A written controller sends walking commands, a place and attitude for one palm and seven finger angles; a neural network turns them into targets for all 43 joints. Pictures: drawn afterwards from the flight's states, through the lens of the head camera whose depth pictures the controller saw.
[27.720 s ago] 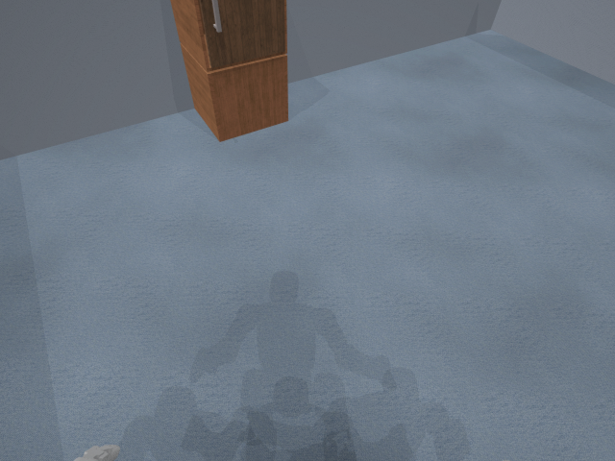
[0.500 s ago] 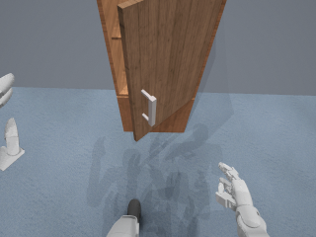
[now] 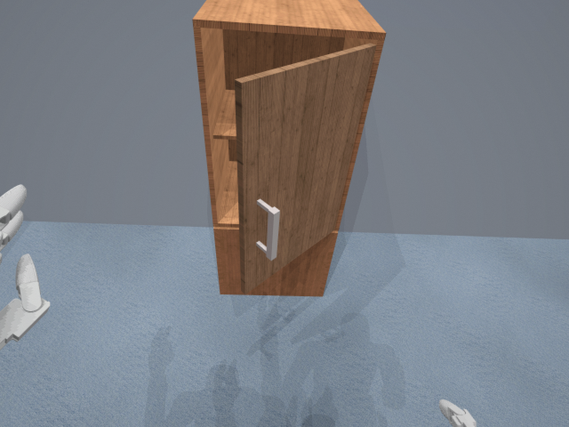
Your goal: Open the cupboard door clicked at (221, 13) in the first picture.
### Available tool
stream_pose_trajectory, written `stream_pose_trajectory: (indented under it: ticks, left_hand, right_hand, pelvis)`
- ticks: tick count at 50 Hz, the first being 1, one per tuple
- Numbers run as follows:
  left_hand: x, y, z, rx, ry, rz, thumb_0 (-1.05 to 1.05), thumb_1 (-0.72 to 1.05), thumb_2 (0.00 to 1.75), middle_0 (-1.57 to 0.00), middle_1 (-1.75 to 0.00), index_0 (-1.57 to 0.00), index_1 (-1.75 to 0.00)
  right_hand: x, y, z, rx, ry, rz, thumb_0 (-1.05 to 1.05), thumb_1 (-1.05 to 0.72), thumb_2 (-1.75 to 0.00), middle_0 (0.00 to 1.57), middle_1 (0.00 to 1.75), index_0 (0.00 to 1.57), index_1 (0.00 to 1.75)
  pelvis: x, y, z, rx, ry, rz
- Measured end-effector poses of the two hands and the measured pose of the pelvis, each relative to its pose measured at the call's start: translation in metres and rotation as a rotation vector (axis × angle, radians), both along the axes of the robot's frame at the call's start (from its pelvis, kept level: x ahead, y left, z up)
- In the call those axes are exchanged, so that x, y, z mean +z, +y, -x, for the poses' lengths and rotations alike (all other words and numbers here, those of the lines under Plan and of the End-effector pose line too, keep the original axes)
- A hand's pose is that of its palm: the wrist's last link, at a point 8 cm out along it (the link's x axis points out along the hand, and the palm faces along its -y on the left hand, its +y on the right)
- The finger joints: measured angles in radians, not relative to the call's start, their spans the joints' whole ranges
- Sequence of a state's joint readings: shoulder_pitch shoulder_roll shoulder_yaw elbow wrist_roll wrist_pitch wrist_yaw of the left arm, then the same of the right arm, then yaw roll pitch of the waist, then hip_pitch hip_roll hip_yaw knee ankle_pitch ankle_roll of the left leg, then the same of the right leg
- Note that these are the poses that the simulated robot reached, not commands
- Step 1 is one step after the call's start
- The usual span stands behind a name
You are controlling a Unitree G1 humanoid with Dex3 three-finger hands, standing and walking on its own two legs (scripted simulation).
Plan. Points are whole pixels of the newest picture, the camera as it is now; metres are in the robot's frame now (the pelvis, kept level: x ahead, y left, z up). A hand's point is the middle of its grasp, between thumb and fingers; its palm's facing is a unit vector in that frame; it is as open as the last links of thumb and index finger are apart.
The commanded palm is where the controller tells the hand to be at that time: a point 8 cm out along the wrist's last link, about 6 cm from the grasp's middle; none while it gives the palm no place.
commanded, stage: stop stepping back and stand still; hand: left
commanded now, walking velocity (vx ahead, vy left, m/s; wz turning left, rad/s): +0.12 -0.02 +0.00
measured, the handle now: (266, 230) +0.57 +0.05 -0.09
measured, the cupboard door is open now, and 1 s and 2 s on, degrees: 43 43 43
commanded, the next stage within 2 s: let the arm hang, fingers relaxed in 0.20 s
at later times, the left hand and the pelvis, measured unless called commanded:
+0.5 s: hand out of the picture +0.15 +0.23 -0.10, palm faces +0.06 -0.95 -0.32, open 7.4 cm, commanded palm none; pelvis +0.00 +0.01 +0.00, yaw +1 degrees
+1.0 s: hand out of the picture -0.04 +0.19 -0.15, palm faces +0.05 -0.96 -0.27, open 7.4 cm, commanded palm none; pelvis +0.00 -0.02 +0.01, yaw +2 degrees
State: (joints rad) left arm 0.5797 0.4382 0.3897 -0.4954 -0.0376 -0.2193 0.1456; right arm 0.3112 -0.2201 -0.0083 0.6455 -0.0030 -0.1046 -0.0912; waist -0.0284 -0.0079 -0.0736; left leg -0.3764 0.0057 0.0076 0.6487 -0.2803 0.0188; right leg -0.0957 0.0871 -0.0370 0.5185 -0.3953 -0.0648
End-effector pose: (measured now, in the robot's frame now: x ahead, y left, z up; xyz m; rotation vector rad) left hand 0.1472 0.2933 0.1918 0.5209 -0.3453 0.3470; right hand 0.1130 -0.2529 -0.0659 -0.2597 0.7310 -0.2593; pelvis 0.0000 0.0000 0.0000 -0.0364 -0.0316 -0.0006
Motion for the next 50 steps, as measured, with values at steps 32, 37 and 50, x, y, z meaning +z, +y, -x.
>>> stream_pose_trajectory:
  ticks: [32, 37, 50]
  left_hand:
    - [-0.332, -0.07, 0.138, 0.2, 1.627, 0.593, 0.01, 0.97, 0.89, -0.21, -0.3, -0.21, -0.3]
    - [-0.328, -0.07, 0.198, 0.31, 1.779, 0.63, 0.01, 0.96, 0.89, -0.21, -0.3, -0.21, -0.3]
    - [-0.311, -0.059, 0.19, 0.393, 1.73, 0.557, 0.01, 0.91, 0.89, -0.2, -0.3, -0.2, -0.3]
  right_hand:
    - [-0.044, -0.011, 0.07, -0.003, 0.534, -0.042, 0.01, -0.9, -0.9, 0.2, 0.3, 0.2, 0.3]
    - [-0.048, -0.015, 0.105, -0.035, 0.677, -0.047, 0.01, -0.9, -0.9, 0.2, 0.3, 0.2, 0.3]
    - [-0.072, 0.01, 0.1, -0.01, 0.666, -0.17, 0.01, -0.9, -0.9, 0.2, 0.3, 0.2, 0.3]
  pelvis:
    - [0.01, -0.001, -0.001, 0.02, 0.005, -0.03]
    - [0.013, -0.006, -0.004, 0.03, 0.004, -0.025]
    - [0.014, -0.016, -0.005, 0.032, -0.019, -0.033]
